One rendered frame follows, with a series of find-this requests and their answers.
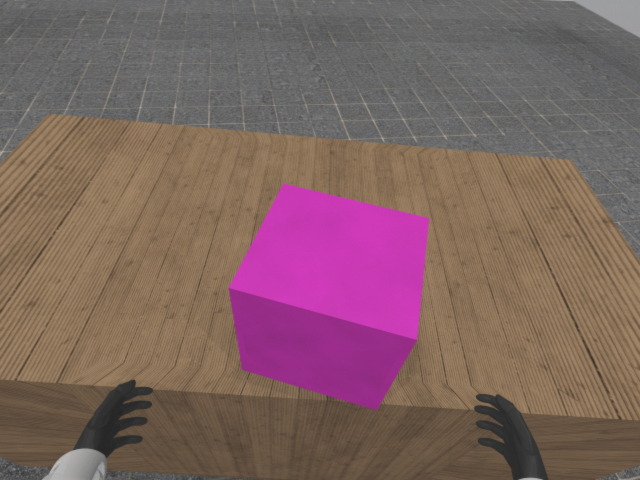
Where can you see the pedestal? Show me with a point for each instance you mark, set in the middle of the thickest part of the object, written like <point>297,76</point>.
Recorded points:
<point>119,241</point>

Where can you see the robot right hand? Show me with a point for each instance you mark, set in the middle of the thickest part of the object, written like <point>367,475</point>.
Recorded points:
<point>520,449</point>

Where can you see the carton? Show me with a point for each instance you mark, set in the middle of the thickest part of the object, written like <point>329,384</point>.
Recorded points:
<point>328,295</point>

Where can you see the robot left hand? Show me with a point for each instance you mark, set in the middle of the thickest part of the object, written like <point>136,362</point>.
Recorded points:
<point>104,425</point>

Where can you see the left robot forearm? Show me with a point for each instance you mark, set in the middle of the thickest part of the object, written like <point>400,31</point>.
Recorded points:
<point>79,464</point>

